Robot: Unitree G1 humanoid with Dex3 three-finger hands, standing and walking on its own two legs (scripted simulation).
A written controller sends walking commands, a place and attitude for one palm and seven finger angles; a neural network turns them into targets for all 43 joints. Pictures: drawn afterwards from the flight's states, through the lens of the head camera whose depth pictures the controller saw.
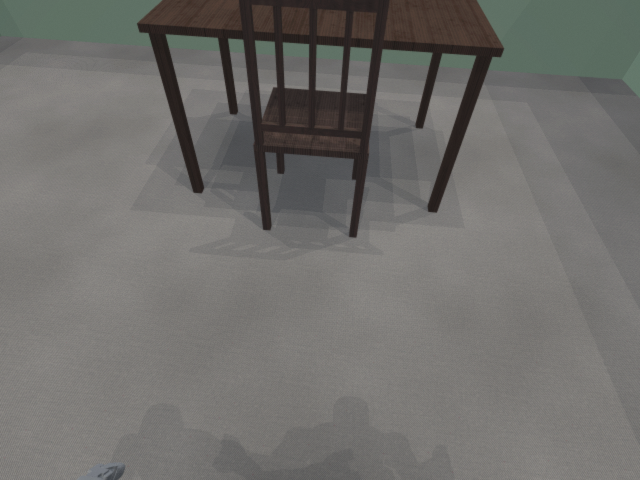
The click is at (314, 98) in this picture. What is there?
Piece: chair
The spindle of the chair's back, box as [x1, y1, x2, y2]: [308, 9, 316, 127]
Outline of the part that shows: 316,9 310,9 309,11 308,127 313,127 314,125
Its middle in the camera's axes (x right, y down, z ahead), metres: -0.03 -0.50 +1.17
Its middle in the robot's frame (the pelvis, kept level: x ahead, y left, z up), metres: +1.21 +0.08 -0.06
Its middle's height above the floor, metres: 0.71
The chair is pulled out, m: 0.00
